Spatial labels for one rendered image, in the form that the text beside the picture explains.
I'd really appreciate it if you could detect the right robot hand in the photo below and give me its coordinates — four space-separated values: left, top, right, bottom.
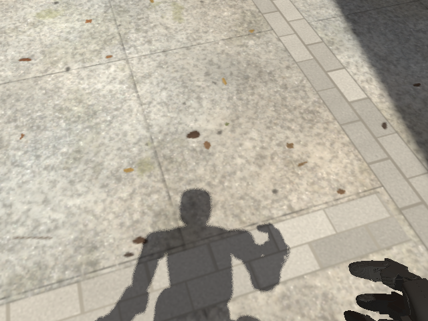
344 258 428 321

